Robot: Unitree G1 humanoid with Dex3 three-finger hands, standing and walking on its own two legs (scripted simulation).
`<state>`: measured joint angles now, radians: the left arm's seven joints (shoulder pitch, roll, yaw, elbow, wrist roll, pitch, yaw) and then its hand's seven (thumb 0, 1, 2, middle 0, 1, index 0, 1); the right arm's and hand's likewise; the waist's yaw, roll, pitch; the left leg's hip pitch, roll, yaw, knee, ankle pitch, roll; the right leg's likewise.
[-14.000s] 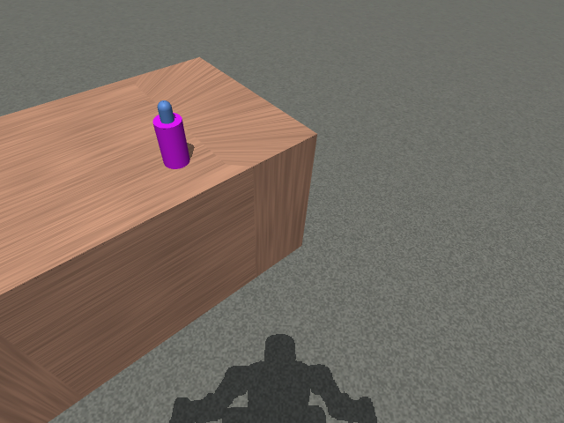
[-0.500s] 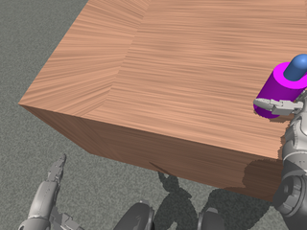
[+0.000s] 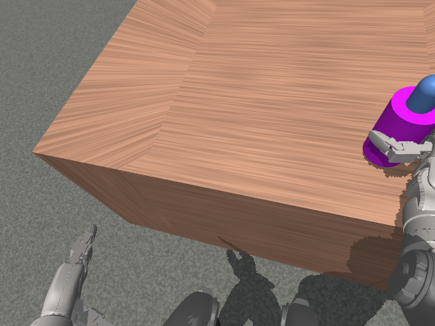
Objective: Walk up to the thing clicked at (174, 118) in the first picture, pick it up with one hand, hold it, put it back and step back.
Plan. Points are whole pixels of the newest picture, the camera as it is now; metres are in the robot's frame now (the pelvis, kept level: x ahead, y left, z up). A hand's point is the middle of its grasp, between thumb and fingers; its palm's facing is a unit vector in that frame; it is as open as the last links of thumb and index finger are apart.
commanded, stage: settle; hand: right
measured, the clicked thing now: (406, 121) +0.50 -0.24 +0.05
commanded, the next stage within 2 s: lift in 0.64 s
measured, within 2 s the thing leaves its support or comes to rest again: neither
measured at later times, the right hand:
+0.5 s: hand (418, 110) +0.51 -0.25 +0.08, palm faces +0.29 +0.96 -0.01, open 10.4 cm
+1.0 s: hand (411, 96) +0.51 -0.23 +0.10, palm faces +0.27 +0.96 +0.01, open 10.5 cm
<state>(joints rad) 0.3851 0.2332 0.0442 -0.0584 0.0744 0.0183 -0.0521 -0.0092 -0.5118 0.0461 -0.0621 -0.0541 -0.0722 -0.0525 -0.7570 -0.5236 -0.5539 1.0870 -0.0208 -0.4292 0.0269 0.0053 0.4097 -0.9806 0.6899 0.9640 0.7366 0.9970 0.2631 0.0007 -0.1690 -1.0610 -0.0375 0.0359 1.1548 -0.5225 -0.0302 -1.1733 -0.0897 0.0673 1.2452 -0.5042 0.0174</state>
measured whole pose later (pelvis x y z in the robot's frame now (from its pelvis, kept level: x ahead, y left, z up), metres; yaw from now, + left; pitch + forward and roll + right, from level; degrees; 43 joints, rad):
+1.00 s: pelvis +0.02 +0.00 +0.03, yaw -1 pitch +21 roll +3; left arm 0.37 0.25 0.07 0.07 0.05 0.02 -0.04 -0.01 -0.52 0.06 -0.05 -0.05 -0.06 -0.05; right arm -0.76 -0.45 -0.48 1.04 0.02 -0.35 0.03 0.00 0.46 -1.06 0.66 1.04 0.71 1.07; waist 0.19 0.00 -0.15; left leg -0.87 -0.02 0.01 0.99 -0.48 -0.03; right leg -0.96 -0.08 0.03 1.06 -0.46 0.02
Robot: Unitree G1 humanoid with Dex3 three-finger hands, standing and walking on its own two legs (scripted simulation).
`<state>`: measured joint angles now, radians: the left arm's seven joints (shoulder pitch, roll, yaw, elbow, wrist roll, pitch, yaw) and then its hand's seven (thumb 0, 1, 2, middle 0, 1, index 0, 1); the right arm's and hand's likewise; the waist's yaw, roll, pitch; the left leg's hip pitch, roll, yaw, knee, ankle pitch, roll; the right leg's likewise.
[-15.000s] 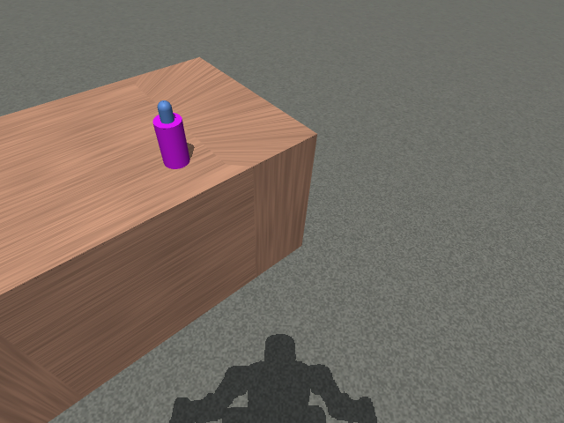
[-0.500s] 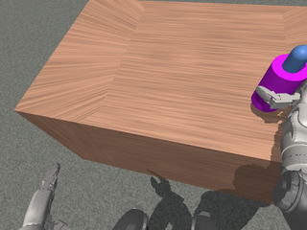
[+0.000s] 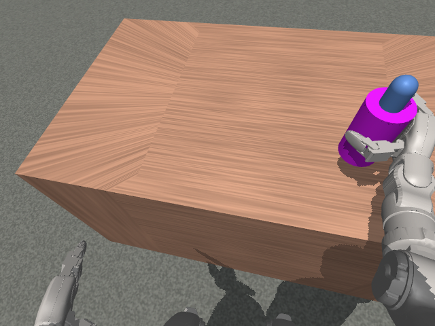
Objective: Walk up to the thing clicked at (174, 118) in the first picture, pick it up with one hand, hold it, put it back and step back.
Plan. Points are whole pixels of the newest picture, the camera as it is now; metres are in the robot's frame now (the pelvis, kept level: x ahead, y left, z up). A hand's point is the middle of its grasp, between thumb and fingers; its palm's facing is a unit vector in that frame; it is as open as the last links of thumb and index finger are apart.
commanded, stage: lift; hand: right
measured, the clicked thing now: (379, 121) +0.49 -0.22 +0.08
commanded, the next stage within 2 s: hold in 1.22 s
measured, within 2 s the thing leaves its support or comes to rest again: neither
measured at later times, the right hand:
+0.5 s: hand (396, 132) +0.41 -0.20 +0.15, palm faces +0.24 +0.97 +0.01, open 10.5 cm
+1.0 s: hand (396, 150) +0.35 -0.17 +0.19, palm faces +0.24 +0.97 +0.01, open 10.5 cm
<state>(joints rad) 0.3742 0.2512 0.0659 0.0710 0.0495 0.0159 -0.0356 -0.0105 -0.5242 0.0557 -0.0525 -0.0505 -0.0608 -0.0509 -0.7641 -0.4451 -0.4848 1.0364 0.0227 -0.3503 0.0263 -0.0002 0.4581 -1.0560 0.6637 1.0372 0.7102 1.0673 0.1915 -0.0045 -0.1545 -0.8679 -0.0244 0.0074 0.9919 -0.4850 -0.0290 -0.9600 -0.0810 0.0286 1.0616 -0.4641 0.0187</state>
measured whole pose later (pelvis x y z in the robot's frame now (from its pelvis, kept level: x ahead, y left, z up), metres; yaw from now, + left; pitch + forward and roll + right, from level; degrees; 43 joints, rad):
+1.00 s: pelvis -0.01 +0.02 +0.05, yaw -2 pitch +3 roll +0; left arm 0.31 0.22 0.09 0.39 -0.03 -0.02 0.07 -0.01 -0.51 0.05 -0.04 -0.05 -0.05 -0.04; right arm -0.28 -0.18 -0.23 0.28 0.16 0.00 -0.05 0.00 0.48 -1.09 0.67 1.04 0.72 1.07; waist 0.02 -0.03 -0.05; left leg -0.36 0.02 -0.01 0.68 -0.37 -0.02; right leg -0.41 -0.04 0.00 0.66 -0.30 0.03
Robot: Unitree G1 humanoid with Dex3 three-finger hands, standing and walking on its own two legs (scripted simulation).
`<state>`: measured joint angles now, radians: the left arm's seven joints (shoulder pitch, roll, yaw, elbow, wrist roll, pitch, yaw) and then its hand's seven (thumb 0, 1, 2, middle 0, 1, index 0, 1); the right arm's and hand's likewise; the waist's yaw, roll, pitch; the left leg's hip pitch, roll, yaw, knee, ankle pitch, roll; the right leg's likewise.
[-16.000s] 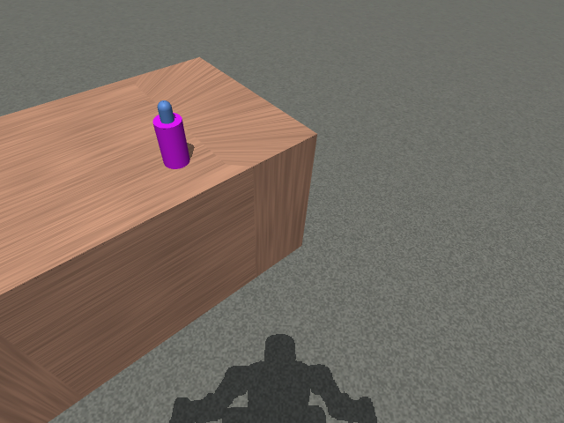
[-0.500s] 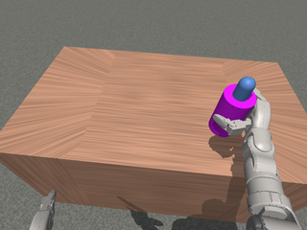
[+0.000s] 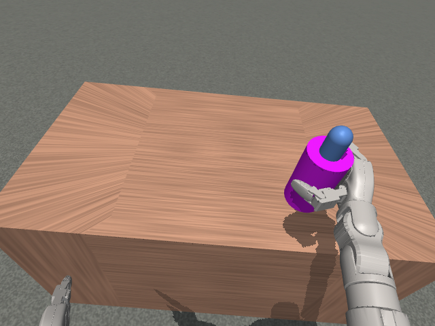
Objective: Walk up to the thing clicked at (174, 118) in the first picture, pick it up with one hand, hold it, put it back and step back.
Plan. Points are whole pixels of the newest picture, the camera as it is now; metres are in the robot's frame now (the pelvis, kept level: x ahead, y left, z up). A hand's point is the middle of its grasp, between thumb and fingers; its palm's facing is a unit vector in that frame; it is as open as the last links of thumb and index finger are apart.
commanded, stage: lift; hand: right
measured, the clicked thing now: (320, 168) +0.37 -0.17 +0.15
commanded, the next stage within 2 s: hold in 0.22 s
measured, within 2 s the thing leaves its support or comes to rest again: neither
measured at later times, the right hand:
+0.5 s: hand (324, 176) +0.35 -0.17 +0.15, palm faces +0.21 +0.98 +0.00, open 10.5 cm
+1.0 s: hand (324, 183) +0.33 -0.17 +0.15, palm faces +0.21 +0.98 +0.00, open 10.5 cm
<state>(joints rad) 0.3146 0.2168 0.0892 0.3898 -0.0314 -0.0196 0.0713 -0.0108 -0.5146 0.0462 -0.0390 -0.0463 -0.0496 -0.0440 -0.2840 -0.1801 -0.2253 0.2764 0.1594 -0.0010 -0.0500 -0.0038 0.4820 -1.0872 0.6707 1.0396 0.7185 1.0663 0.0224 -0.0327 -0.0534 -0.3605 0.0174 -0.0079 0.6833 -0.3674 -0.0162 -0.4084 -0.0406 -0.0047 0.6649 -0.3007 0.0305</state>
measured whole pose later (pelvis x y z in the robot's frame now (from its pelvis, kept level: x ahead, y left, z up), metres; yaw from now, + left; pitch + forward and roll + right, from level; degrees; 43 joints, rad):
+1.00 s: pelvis +0.01 +0.00 +0.01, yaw +0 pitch -1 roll +0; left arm 0.25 0.20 0.11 0.55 -0.02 -0.09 0.07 -0.01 -0.52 0.05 -0.05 -0.05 -0.06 -0.05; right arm -0.12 -0.14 -0.19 0.02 0.16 0.15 -0.05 0.00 0.48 -1.09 0.67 1.04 0.72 1.06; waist 0.00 -0.04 -0.02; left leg -0.21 0.02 0.00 0.54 -0.31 -0.02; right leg -0.26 -0.04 0.00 0.52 -0.25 0.03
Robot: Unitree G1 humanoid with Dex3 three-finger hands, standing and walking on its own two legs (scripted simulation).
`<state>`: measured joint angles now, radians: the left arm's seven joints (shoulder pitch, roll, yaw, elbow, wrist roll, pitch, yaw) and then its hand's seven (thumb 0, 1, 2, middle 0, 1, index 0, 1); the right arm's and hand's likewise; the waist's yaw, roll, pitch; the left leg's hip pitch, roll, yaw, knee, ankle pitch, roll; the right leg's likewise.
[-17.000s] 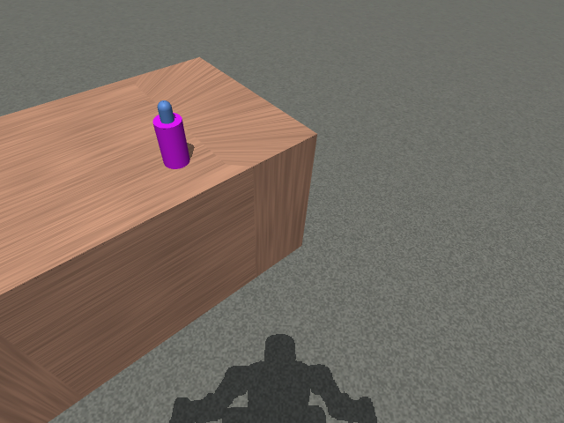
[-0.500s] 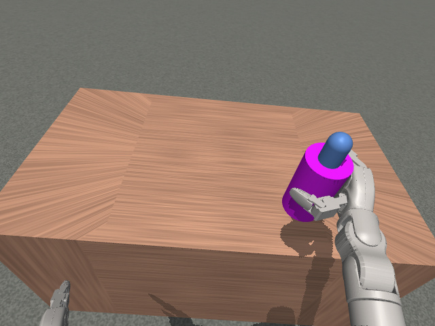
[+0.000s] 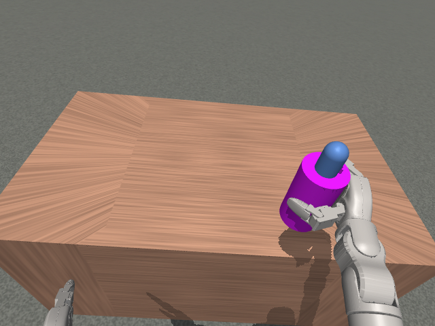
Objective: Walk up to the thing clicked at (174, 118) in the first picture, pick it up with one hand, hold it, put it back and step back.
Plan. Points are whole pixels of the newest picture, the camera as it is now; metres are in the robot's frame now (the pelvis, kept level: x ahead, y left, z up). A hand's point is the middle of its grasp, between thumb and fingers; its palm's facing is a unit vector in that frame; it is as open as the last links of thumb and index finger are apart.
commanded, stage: hold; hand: right
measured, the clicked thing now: (316, 185) +0.33 -0.17 +0.15
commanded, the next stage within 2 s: crouch in 1.92 s
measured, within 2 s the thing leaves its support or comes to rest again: neither
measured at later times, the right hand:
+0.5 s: hand (315, 193) +0.32 -0.17 +0.13, palm faces +0.21 +0.98 +0.00, open 10.5 cm
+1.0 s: hand (314, 192) +0.32 -0.17 +0.14, palm faces +0.20 +0.98 +0.01, open 10.5 cm
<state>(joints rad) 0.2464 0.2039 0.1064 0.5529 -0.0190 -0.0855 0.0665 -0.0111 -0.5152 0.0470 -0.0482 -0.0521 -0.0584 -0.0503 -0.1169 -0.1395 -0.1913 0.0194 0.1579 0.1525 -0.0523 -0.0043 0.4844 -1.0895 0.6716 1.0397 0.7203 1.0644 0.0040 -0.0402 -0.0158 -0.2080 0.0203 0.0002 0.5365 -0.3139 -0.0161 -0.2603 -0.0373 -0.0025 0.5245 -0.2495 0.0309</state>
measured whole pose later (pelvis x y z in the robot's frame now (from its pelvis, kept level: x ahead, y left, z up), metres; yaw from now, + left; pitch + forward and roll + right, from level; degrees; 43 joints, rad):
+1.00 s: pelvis -0.01 +0.00 +0.00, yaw +0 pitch -2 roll +0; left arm 0.20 0.21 0.11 0.65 -0.02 -0.09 0.07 -0.01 -0.52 0.05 -0.05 -0.05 -0.06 -0.05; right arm -0.13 -0.13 -0.18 0.06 0.16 0.11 -0.06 0.00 0.49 -1.09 0.67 1.04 0.72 1.06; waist 0.00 -0.04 0.00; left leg -0.18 0.02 0.00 0.49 -0.28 -0.01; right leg -0.23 -0.04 0.00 0.47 -0.22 0.03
